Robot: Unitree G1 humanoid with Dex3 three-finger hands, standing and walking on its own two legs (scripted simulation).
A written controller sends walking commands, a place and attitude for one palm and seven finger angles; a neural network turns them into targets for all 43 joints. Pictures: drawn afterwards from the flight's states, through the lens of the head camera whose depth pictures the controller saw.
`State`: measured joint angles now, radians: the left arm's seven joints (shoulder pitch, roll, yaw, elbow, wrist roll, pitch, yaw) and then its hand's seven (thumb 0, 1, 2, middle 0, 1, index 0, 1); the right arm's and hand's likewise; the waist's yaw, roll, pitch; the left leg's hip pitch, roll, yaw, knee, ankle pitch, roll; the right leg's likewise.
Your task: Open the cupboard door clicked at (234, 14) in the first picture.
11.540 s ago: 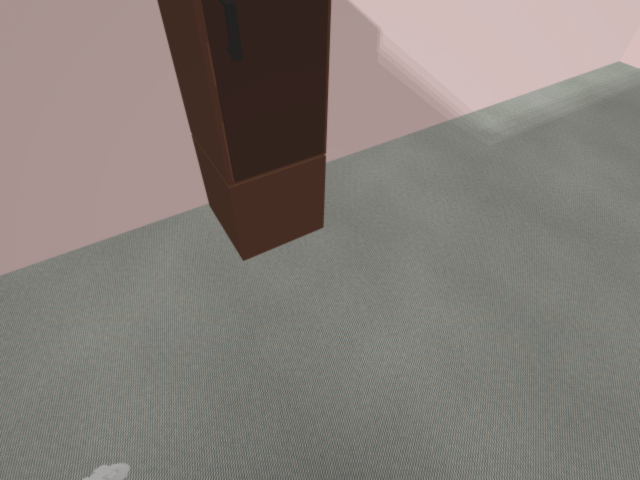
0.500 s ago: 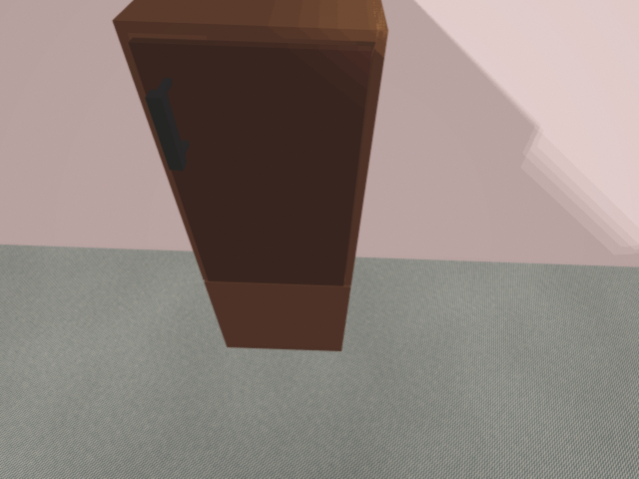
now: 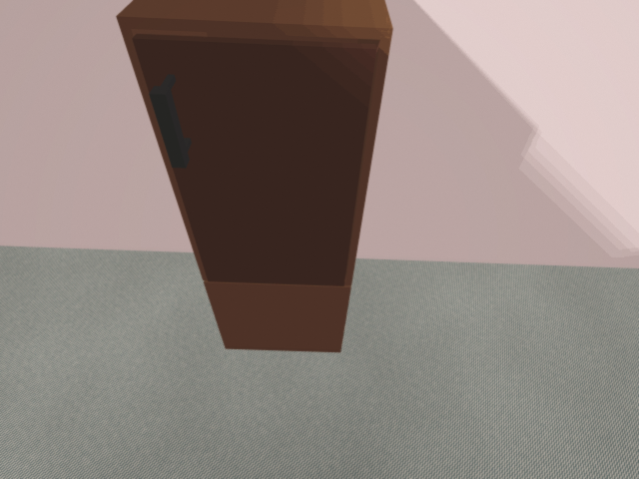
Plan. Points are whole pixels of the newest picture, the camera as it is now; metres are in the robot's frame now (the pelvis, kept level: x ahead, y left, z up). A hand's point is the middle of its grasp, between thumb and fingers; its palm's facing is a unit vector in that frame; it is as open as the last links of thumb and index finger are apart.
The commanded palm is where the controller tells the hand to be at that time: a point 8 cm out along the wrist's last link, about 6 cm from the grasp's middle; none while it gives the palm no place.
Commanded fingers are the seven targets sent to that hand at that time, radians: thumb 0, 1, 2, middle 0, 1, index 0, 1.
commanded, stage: look again from close up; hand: left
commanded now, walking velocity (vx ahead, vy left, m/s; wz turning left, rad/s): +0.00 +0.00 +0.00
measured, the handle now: (175, 122) +0.59 +0.26 +0.14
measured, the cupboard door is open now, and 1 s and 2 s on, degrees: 0 0 0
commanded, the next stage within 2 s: shuffle to correct the standing spot in 0.40 s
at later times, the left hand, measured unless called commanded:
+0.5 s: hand out of the picture +0.04 +0.23 -0.15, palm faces +0.02 -0.95 -0.31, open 7.4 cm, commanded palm none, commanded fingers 0.00 0.90 0.90 -0.20 -0.30 -0.20 -0.30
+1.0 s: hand out of the picture +0.00 +0.20 -0.19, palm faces +0.06 -0.99 -0.14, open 7.4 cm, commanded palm none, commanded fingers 0.00 0.90 0.90 -0.20 -0.30 -0.20 -0.30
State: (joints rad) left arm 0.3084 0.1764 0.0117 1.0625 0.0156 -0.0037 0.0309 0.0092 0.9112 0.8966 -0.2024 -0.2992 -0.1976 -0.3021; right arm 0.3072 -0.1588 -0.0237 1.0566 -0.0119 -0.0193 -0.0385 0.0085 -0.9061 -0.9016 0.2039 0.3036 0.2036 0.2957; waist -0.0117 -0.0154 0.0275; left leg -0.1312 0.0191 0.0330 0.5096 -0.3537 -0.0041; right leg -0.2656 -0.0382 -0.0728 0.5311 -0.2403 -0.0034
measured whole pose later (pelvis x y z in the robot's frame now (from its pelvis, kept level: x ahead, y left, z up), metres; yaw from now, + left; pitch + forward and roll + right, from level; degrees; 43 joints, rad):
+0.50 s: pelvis -0.03 +0.00 +0.01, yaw +0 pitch -3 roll +0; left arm 0.19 0.29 0.01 1.04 0.01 0.00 0.01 0.01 0.91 0.90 -0.20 -0.30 -0.20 -0.30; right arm 0.21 -0.29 -0.01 1.04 -0.02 0.00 0.00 0.01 -0.91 -0.90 0.20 0.30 0.20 0.30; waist 0.00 0.00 0.01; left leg -0.11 0.01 0.03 0.44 -0.27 0.00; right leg -0.23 -0.04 -0.08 0.43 -0.15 0.00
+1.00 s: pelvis +0.03 +0.04 -0.01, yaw +0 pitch -1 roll -2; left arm 0.37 0.13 0.03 1.09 0.02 -0.02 0.01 0.01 0.91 0.90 -0.20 -0.30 -0.20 -0.30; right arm 0.46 -0.12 0.00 1.15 -0.01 -0.01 -0.02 0.01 -0.91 -0.90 0.20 0.30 0.20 0.30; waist -0.01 0.01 0.02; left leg -0.14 0.00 0.05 0.63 -0.45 0.04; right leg -0.24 -0.07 -0.07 0.58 -0.32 0.04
